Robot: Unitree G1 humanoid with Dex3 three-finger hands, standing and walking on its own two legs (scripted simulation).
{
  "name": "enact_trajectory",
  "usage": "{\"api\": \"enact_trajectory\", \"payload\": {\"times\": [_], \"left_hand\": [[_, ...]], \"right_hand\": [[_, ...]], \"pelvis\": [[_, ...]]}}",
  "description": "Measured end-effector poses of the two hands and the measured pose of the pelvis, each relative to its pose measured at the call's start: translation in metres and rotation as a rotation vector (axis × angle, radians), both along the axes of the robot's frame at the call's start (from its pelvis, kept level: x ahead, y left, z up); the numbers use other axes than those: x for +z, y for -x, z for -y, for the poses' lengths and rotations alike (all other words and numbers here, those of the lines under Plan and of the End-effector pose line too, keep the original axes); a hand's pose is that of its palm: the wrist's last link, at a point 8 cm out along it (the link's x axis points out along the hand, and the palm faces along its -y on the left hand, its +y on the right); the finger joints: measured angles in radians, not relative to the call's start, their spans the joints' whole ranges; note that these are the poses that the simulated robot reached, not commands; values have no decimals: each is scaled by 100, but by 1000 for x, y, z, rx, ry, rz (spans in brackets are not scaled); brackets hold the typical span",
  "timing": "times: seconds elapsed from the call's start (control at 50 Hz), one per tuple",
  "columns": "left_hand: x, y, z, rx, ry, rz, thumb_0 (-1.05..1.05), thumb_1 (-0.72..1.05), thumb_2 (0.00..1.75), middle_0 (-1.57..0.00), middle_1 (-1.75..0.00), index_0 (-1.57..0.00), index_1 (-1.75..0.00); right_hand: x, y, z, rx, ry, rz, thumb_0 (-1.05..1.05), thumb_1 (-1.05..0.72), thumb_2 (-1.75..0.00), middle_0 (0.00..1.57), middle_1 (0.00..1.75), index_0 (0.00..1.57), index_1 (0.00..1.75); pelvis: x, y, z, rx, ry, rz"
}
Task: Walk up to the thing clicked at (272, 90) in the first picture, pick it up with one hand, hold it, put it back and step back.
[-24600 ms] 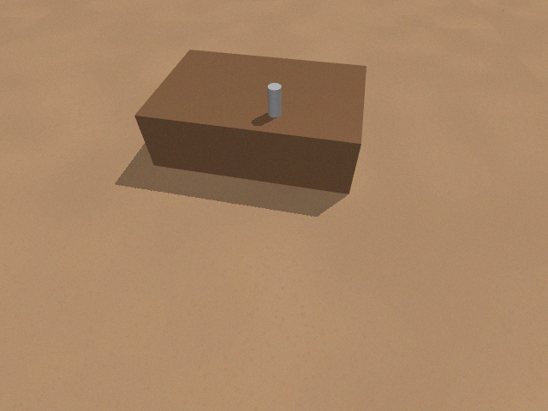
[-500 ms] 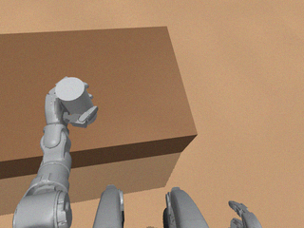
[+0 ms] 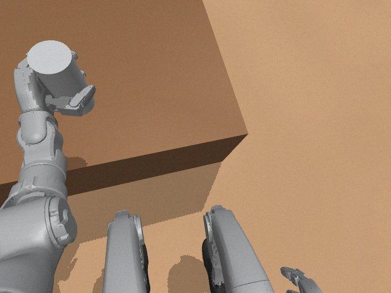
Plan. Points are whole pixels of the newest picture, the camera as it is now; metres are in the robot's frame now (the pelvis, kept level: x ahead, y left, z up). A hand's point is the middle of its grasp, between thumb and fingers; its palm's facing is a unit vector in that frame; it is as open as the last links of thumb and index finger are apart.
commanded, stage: crouch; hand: left
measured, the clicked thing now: (66, 83) +0.51 +0.21 +0.01
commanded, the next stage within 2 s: lower in 0.36 s
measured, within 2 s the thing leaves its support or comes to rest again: rests again in 1.44 s
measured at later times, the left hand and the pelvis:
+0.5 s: hand (79, 84) +0.54 +0.20 -0.04, palm faces +0.14 -0.99 -0.04, open 8.9 cm; pelvis -0.01 +0.00 -0.05, yaw -2 degrees
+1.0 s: hand (90, 98) +0.55 +0.20 -0.12, palm faces +0.14 -0.99 -0.06, open 8.9 cm; pelvis -0.02 +0.00 -0.12, yaw -3 degrees
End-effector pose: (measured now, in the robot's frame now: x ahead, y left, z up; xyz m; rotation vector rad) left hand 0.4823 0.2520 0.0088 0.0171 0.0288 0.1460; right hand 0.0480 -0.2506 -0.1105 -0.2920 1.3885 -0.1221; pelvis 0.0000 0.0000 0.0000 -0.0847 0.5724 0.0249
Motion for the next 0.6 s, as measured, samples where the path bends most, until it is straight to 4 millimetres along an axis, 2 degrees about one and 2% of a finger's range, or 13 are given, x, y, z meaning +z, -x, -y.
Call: {"api": "enact_trajectory", "payload": {"times": [0.28, 0.6], "left_hand": [[-31, -21, -1, -3, -12, -15, 0, -28, 114, -76, -105, -80, -105], [-58, -35, 0, 3, -15, -34, 0, -28, 114, -76, -105, -80, -105]], "right_hand": [[-26, 22, 12, -12, 41, -45, 0, -94, -91, 20, 30, 20, 30], [-54, 38, 10, -25, 39, -86, 0, -94, -91, 20, 30, 20, 30]], "pelvis": [[-33, 11, 5, -15, 9, -40], [-61, 16, 4, -26, 12, -61]]}}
